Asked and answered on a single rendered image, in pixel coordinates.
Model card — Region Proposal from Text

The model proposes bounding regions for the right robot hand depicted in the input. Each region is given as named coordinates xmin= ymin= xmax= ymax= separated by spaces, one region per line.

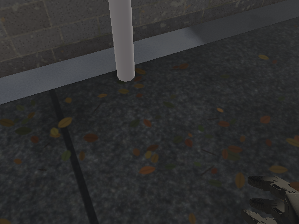
xmin=241 ymin=175 xmax=299 ymax=224

